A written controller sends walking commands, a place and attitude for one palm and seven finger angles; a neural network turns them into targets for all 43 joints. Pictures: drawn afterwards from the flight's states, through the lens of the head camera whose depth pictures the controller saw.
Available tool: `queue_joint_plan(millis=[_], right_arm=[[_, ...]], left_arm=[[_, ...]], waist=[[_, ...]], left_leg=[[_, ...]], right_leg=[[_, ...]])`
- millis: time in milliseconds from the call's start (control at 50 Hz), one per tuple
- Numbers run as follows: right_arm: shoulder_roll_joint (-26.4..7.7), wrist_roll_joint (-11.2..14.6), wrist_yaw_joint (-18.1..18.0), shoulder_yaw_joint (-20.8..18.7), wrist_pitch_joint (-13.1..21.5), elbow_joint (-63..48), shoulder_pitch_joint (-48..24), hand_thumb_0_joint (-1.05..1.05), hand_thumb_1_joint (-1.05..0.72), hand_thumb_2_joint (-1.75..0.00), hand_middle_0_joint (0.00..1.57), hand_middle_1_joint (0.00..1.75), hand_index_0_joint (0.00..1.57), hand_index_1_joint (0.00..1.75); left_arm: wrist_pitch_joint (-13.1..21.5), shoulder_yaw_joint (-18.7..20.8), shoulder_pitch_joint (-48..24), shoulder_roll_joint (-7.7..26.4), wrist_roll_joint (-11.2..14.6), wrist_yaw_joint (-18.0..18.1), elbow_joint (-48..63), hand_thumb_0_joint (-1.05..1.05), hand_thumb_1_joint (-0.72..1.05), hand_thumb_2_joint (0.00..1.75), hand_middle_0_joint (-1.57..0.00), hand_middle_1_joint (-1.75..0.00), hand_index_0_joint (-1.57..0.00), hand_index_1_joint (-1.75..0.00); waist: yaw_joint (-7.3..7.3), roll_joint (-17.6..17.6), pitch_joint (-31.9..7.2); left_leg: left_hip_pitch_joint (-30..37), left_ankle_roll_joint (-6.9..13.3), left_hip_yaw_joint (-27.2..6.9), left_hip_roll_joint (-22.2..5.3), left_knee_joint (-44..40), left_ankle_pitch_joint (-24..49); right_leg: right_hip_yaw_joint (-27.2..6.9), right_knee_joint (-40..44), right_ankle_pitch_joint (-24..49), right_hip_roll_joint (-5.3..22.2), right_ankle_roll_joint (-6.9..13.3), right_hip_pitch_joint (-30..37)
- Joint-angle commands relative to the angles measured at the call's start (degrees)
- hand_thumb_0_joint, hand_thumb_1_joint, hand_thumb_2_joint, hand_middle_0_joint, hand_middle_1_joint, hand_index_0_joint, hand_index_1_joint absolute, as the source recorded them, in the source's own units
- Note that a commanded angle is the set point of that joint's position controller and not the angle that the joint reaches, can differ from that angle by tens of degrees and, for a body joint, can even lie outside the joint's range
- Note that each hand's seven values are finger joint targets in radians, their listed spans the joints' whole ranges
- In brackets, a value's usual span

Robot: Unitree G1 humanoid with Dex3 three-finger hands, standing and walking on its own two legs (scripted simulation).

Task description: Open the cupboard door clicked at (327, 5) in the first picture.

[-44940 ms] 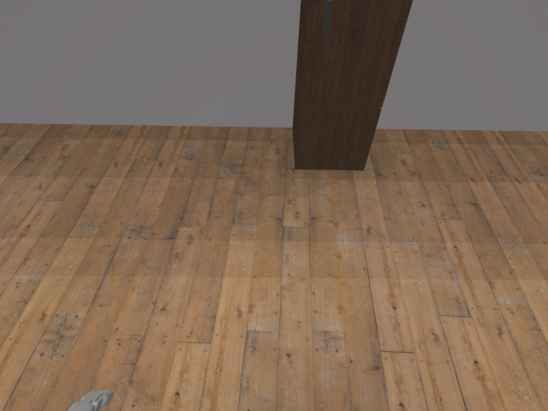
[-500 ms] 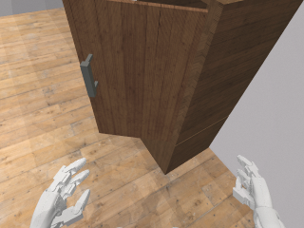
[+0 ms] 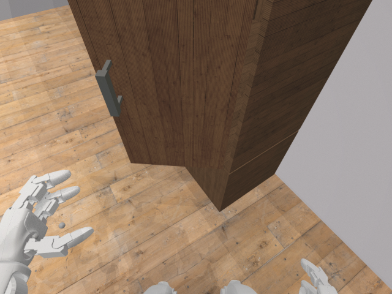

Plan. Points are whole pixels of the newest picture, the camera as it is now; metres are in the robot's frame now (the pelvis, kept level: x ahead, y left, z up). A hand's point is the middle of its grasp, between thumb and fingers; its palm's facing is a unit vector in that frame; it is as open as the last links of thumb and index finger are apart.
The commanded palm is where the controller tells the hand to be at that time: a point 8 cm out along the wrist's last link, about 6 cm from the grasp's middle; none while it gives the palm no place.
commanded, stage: raise the hand with hooked fingers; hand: left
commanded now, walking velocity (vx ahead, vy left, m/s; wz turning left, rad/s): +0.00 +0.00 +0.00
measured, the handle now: (111, 89) +0.54 +0.23 +0.09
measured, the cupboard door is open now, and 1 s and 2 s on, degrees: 52 52 52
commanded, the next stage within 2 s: move the hooked fingers beside the handle in 1.20 s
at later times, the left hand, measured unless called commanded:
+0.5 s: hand (34, 198) +0.26 +0.29 +0.09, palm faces +0.01 -1.00 -0.05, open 13.8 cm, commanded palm +0.24 +0.34 +0.10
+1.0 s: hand (34, 173) +0.30 +0.30 +0.11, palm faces +0.00 -1.00 -0.03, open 14.0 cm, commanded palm +0.27 +0.34 +0.11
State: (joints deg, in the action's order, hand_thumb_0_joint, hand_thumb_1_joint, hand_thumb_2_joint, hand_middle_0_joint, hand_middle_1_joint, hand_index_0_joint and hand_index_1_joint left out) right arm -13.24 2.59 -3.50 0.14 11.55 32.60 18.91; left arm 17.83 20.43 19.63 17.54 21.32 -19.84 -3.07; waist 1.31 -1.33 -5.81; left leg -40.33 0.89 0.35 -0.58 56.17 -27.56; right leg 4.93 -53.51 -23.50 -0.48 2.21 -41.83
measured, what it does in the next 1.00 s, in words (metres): stands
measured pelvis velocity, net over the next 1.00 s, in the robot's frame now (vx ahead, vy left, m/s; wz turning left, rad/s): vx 0.01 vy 0.02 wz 0.00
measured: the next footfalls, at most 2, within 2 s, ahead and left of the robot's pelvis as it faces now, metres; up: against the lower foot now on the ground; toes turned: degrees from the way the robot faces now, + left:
none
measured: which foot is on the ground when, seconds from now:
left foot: down 0.00-1.00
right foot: down 0.00-1.00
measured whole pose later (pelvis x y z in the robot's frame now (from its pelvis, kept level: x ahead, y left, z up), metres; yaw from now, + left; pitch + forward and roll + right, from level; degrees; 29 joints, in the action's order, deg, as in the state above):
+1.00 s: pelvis +0.01 +0.02 +0.03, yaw +0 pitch +8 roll -2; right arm -16.5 2.5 -4.1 2.0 11.6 31.9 17.8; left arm 12.4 25.3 -2.9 24.5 20.0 -30.2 -22.0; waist 0.0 -0.8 -3.7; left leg -29.6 2.5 1.1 0.5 46.0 -24.0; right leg 3.9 -42.3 -19.3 0.0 0.5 -30.6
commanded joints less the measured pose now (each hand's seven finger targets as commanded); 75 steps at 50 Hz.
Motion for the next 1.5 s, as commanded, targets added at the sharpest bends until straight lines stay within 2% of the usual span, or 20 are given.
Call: queue_joint_plan(millis=[0,60,140,240,260,340,420,540,620,680,740,880,1020,1100,1140,1280,1340,1380,1420,1480], right_arm=[[-8.9,0.0,-0.2,-2.8,5.4,-9.4,-6.0,0.00,-0.90,-0.90,0.20,0.30,0.20,0.30],[-10.5,0.8,-1.2,-2.9,6.4,-9.2,-4.9,0.00,-0.90,-0.90,0.20,0.30,0.20,0.30],[-10.9,0.6,-2.1,-2.4,6.8,-8.7,-5.2,0.00,-0.90,-0.90,0.20,0.30,0.20,0.30],[-10.1,0.2,-1.6,-1.5,6.4,-9.1,-5.3,0.00,-0.90,-0.90,0.20,0.30,0.20,0.30],[-10.0,0.3,-1.3,-1.3,6.1,-9.1,-5.4,0.00,-0.90,-0.90,0.20,0.30,0.20,0.30],[-10.8,0.7,-1.2,-1.3,5.3,-9.6,-4.8,0.00,-0.90,-0.90,0.20,0.30,0.20,0.30],[-11.3,0.7,-1.9,-1.2,4.9,-9.7,-5.0,0.00,-0.90,-0.90,0.20,0.30,0.20,0.30],[-10.8,-0.1,-2.3,-0.4,4.9,-8.7,-4.8,0.00,-0.90,-0.90,0.20,0.30,0.20,0.30],[-10.9,0.2,-2.3,-0.6,4.7,-7.4,-4.1,0.00,-0.90,-0.90,0.20,0.30,0.20,0.30],[-11.5,0.4,-2.4,-0.8,3.8,-7.2,-3.7,0.00,-0.90,-0.90,0.20,0.30,0.20,0.30],[-11.6,0.6,-2.1,-0.9,3.5,-8.2,-4.0,0.00,-0.90,-0.90,0.20,0.30,0.20,0.30],[-11.3,-0.2,-0.9,-1.5,3.2,-9.0,-3.0,0.00,-0.90,-0.90,0.20,0.30,0.20,0.30],[-11.0,0.2,-1.7,-1.2,2.8,-8.5,-3.8,0.00,-0.90,-0.90,0.20,0.30,0.20,0.30],[-11.1,0.4,-2.1,-1.0,2.8,-8.6,-4.1,0.00,-0.90,-0.90,0.20,0.30,0.20,0.30],[-11.2,0.4,-2.1,-0.9,2.8,-8.6,-4.2,0.00,-0.90,-0.90,0.20,0.30,0.20,0.30],[-10.8,0.4,-2.3,-0.7,2.9,-8.6,-4.7,0.00,-0.90,-0.90,0.20,0.30,0.20,0.30],[-11.2,0.3,-2.7,-0.6,2.5,-7.6,-4.0,0.00,-0.90,-0.90,0.20,0.30,0.20,0.30],[-11.3,0.5,-3.0,-0.4,2.1,-7.1,-3.9,0.00,-0.90,-0.90,0.20,0.30,0.20,0.30],[-11.2,0.6,-3.3,-0.5,2.3,-6.5,-3.7,0.00,-0.90,-0.90,0.20,0.30,0.20,0.30],[-11.3,0.5,-3.3,-0.6,2.4,-6.1,-2.8,0.00,-0.90,-0.90,0.20,0.30,0.20,0.30]], left_arm=[[7.4,-1.0,-6.1,6.9,-1.1,-1.8,7.0,0.00,-0.17,0.44,-0.28,-0.99,-0.28,-0.99],[6.8,-0.8,-12.2,10.6,-0.7,-5.4,6.2,0.00,-0.24,0.41,-0.28,-1.03,-0.28,-1.03],[5.8,6.5,-17.0,18.4,0.3,-5.2,8.0,0.00,-0.34,0.37,-0.29,-1.10,-0.29,-1.10],[4.2,7.5,-16.1,16.4,1.2,-2.7,6.0,0.00,-0.45,0.32,-0.30,-1.17,-0.30,-1.17],[3.3,6.3,-16.3,15.3,0.8,-2.9,5.0,0.00,-0.48,0.31,-0.30,-1.18,-0.30,-1.18],[-1.8,3.2,-18.1,13.6,-0.3,-5.4,-1.2,0.00,-0.50,0.30,-0.30,-1.20,-0.30,-1.20],[-4.4,4.5,-26.1,16.4,-0.3,-7.9,-2.8,0.00,-0.50,0.30,-0.30,-1.20,-0.30,-1.20],[-0.8,9.6,-34.7,22.4,0.3,-8.1,-0.7,0.00,-0.50,0.30,-0.30,-1.20,-0.30,-1.20],[-1.3,9.0,-34.7,21.9,0.0,-9.4,-4.4,0.00,-0.50,0.30,-0.30,-1.20,-0.30,-1.20],[-4.4,9.8,-35.2,22.9,0.3,-11.5,-10.7,0.00,-0.50,0.30,-0.30,-1.20,-0.30,-1.20],[-6.4,8.1,-33.4,20.5,1.0,-13.1,-13.5,0.00,-0.50,0.30,-0.30,-1.20,-0.30,-1.20],[-2.3,11.3,-34.3,23.8,0.9,-10.5,-6.1,0.00,-0.50,0.30,-0.30,-1.20,-0.30,-1.20],[-1.4,10.2,-35.7,22.5,0.1,-9.7,-8.5,0.00,-0.50,0.30,-0.30,-1.20,-0.30,-1.20],[-2.4,9.0,-36.1,22.3,0.0,-11.0,-9.1,0.00,-0.50,0.30,-0.30,-1.20,-0.30,-1.20],[-2.5,8.6,-36.3,21.9,0.5,-11.4,-9.6,0.00,-0.50,0.30,-0.30,-1.20,-0.30,-1.20],[-1.8,10.0,-36.5,22.7,0.6,-10.9,-11.1,0.00,-0.50,0.30,-0.30,-1.20,-0.30,-1.20],[-1.7,10.7,-41.6,24.7,0.4,-10.8,-14.3,0.00,-0.50,0.30,-0.30,-1.20,-0.30,-1.20],[-1.6,9.9,-45.6,25.0,-0.4,-11.3,-16.9,0.00,-0.50,0.30,-0.30,-1.20,-0.30,-1.20],[-0.9,8.1,-50.5,24.7,-1.1,-11.5,-16.9,0.00,-0.50,0.30,-0.30,-1.20,-0.30,-1.20],[-0.1,8.0,-52.9,25.8,-1.4,-12.1,-16.7,0.00,-0.50,0.30,-0.30,-1.20,-0.30,-1.20]], waist=[[0.45,0.1,-7.8],[1.15,0.1,-8.6],[-1.29,-4.4,-11.2],[-2.38,-6.4,-9.6],[-2.19,-7.6,-8.8],[-1.18,-5.3,-5.7],[-0.50,-1.2,-7.1],[-1.72,-5.1,-12.3],[-1.38,-7.0,-12.6],[-1.36,-4.2,-11.1],[-1.91,-2.4,-9.2],[-2.54,-4.5,-14.4],[-1.48,-5.6,-10.5],[-1.22,-5.4,-10.9],[-0.99,-2.6,-9.6],[-1.46,-2.5,-10.0],[-0.24,-0.4,-8.1],[0.52,-1.3,-7.6],[0.88,-4.9,-9.3],[0.80,-6.1,-14.3]], left_leg=[[0.8,0.6,-2.2,1.1,-8.1,8.8],[2.9,1.0,-2.6,1.1,-9.1,6.3],[7.1,0.7,-3.6,0.8,-11.8,9.0],[10.9,-0.3,-4.1,0.4,-14.0,15.6],[11.4,-0.7,-4.1,0.3,-14.6,16.5],[11.6,-0.8,-4.0,0.2,-15.3,17.4],[12.1,-0.3,-4.1,0.3,-15.9,15.1],[17.3,-1.4,-4.6,0.3,-16.0,22.3],[19.7,-1.8,-4.9,-0.2,-16.4,27.0],[18.2,-1.4,-4.3,0.0,-17.0,26.5],[16.5,-1.1,-4.0,0.4,-17.4,25.8],[19.2,-1.5,-3.5,0.3,-17.1,29.3],[16.5,-0.5,-2.9,0.6,-18.2,19.8],[16.4,0.0,-2.7,0.7,-18.0,19.1],[15.4,0.3,-2.6,0.7,-17.7,18.4],[14.4,0.3,-2.3,1.0,-17.8,17.0],[12.5,0.5,-2.0,0.9,-16.9,15.2],[11.3,0.6,-1.7,1.0,-16.7,13.8],[13.0,0.6,-2.0,1.0,-16.7,13.5],[15.1,0.7,-2.0,1.1,-15.9,16.6]], right_leg=[[-4.3,9.4,-0.7,0.6,-1.6,7.7],[-5.1,11.0,-3.5,0.6,-1.4,8.1],[-3.5,10.2,0.4,0.1,-0.4,12.3],[-1.1,9.8,8.0,-0.7,0.0,13.9],[-0.7,9.9,8.9,-0.6,0.0,13.6],[-0.5,11.2,11.0,-0.8,-0.2,12.9],[-0.8,12.8,9.9,-0.7,-0.6,13.5],[-1.2,12.3,14.1,-1.2,0.3,16.8],[-0.9,12.9,16.0,-0.7,0.0,16.0],[-0.9,13.9,17.0,-0.8,-0.2,17.0],[-0.9,14.5,17.2,-0.6,0.0,17.5],[-1.2,13.7,19.0,-0.9,0.0,18.8],[-1.9,15.1,13.6,-0.5,-0.2,17.6],[-2.4,15.8,13.9,-0.5,-0.1,18.5],[-2.8,16.2,13.7,-0.6,-0.1,18.8],[-3.2,16.2,12.7,-0.4,-0.4,19.5],[-4.1,16.5,11.4,-0.3,-0.6,18.6],[-4.7,16.7,10.0,0.0,-0.8,17.9],[-4.5,16.4,9.4,0.1,-0.6,17.0],[-4.8,15.6,12.8,-0.1,-0.5,18.6]])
